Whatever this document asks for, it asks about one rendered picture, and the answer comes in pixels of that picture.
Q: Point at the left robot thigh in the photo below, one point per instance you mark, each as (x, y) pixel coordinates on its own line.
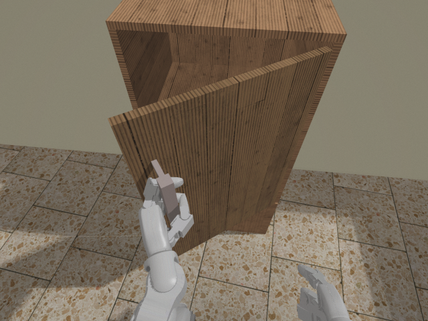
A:
(184, 314)

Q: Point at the left robot forearm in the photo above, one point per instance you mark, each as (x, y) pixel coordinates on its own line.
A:
(166, 286)

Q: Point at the robot right hand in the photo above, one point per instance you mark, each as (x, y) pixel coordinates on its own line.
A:
(323, 306)

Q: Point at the handle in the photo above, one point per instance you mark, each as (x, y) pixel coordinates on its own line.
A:
(167, 191)

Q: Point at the cupboard door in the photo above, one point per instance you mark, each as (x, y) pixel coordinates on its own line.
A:
(231, 142)

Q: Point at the robot left hand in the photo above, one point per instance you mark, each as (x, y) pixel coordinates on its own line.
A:
(153, 226)

